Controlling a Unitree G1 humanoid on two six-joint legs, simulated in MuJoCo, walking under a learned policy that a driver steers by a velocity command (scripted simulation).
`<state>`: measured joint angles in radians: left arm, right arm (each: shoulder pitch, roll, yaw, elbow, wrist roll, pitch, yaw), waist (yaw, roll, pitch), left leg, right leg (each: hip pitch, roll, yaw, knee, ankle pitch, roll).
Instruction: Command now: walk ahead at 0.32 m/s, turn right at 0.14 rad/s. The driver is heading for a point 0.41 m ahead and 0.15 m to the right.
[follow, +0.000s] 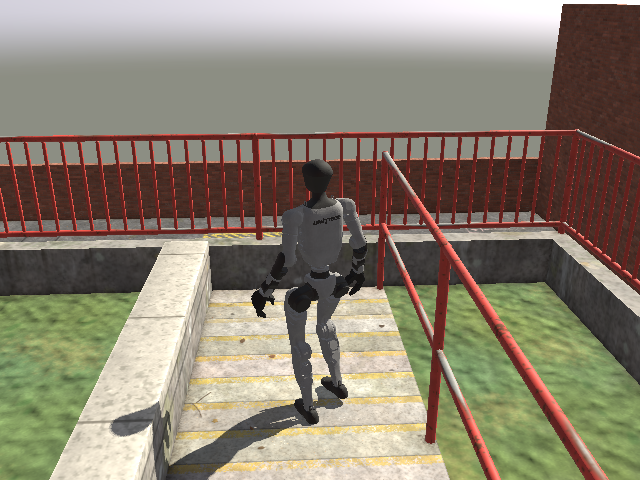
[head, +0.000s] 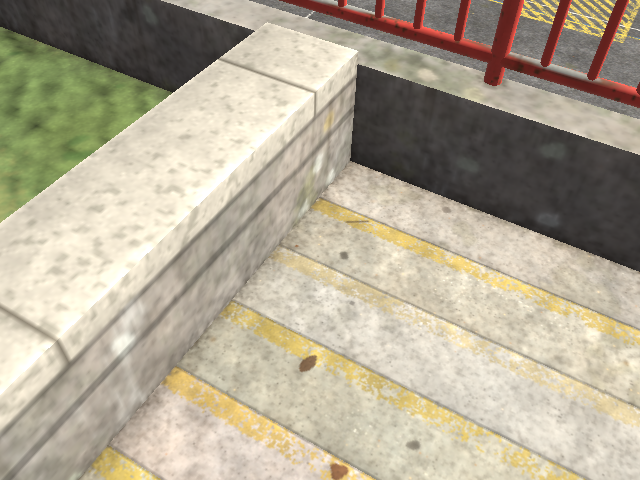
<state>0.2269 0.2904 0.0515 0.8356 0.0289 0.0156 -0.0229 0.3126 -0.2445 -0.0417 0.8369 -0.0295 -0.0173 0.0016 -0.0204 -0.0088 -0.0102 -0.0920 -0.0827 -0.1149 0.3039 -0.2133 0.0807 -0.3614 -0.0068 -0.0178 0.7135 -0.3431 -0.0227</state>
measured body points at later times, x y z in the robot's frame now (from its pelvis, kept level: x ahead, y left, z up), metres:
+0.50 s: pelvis +0.21 -0.07 -0.01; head +0.24 -0.09 +0.43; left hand +0.22 +0.21 -0.14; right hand +0.35 -0.35 -0.11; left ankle +0.39 +0.02 -0.71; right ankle +0.04 -0.12 -0.75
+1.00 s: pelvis +0.36 -0.09 -0.01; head +0.36 -0.10 +0.44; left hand +0.52 +0.10 -0.15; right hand +0.31 -0.34 -0.16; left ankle +0.42 -0.02 -0.75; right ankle +0.33 -0.21 -0.75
